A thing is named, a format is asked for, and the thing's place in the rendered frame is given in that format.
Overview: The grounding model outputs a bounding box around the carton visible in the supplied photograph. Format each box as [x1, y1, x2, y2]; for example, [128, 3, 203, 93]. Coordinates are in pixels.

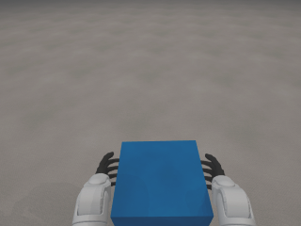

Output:
[110, 140, 214, 226]

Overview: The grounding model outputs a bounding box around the robot right forearm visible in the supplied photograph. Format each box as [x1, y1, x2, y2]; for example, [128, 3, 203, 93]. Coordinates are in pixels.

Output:
[212, 175, 257, 226]

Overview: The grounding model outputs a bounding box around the left robot hand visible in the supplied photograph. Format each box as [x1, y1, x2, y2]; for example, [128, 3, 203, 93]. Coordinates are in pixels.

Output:
[95, 152, 119, 186]

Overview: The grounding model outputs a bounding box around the robot left forearm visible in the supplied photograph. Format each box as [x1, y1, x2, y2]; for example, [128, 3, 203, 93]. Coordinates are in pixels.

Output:
[72, 173, 111, 226]

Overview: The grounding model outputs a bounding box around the right robot hand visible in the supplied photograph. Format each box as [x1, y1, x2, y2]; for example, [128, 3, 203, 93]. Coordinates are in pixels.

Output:
[200, 153, 225, 190]

